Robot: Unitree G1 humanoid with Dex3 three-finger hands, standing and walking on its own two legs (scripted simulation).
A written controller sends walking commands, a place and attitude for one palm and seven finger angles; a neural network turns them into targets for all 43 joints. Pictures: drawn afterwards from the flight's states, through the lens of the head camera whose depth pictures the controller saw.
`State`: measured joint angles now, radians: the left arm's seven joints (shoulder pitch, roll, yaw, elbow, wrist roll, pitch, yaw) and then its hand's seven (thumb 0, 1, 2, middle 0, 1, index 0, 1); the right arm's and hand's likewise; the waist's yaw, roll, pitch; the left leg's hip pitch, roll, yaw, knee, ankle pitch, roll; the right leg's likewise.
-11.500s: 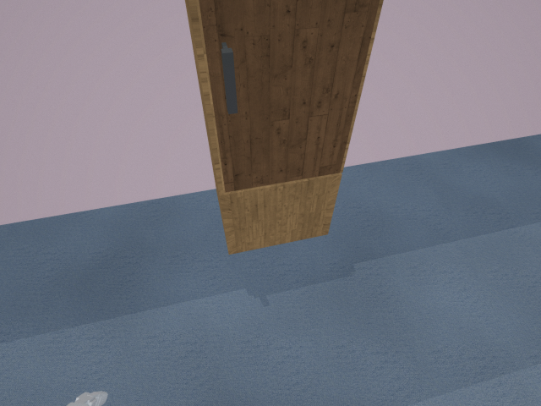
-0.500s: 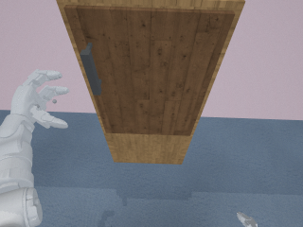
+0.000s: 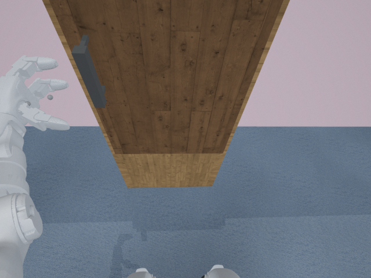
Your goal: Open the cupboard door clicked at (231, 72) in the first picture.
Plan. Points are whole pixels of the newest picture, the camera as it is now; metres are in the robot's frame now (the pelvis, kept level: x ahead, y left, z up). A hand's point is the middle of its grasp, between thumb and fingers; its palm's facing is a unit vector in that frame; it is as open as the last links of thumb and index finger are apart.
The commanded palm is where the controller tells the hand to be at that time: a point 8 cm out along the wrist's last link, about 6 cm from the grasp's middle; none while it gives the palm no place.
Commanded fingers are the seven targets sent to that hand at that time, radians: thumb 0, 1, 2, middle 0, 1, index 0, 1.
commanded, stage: move the hooked fingers beside the handle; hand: left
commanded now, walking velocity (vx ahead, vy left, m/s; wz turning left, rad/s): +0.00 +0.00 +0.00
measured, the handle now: (93, 73) +0.54 +0.20 +0.11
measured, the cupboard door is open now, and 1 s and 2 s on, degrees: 0 0 0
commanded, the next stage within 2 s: slide the fingers in behind the handle in 1.04 s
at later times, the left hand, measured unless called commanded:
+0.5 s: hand (52, 87) +0.48 +0.27 +0.11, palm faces -0.02 -1.00 +0.01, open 13.9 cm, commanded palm +0.46 +0.32 +0.11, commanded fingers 0.00 -0.50 0.30 -0.30 -1.20 -0.30 -1.20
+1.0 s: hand (52, 89) +0.48 +0.27 +0.12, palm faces -0.02 -1.00 +0.00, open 14.0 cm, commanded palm +0.46 +0.31 +0.11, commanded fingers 0.00 -0.50 0.30 -0.30 -1.20 -0.30 -1.20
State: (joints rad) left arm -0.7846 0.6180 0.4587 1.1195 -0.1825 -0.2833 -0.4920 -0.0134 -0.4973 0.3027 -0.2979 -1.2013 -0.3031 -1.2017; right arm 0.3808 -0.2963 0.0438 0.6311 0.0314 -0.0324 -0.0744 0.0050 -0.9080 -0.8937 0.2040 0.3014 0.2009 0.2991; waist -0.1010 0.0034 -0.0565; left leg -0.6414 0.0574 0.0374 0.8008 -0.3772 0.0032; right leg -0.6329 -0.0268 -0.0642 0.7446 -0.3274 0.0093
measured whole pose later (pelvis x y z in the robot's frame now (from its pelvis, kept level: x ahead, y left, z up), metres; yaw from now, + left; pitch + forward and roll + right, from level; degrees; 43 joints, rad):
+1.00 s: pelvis +0.00 +0.01 -0.01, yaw +0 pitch +16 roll -3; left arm -0.87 0.65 0.45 1.16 -0.16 -0.29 -0.48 -0.01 -0.50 0.30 -0.30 -1.20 -0.30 -1.20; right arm 0.37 -0.29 0.05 0.59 0.02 0.04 -0.05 0.00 -0.91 -0.89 0.20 0.30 0.20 0.30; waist -0.12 0.00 -0.07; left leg -0.73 0.06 0.03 0.87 -0.41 0.01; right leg -0.71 -0.02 -0.07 0.78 -0.34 0.02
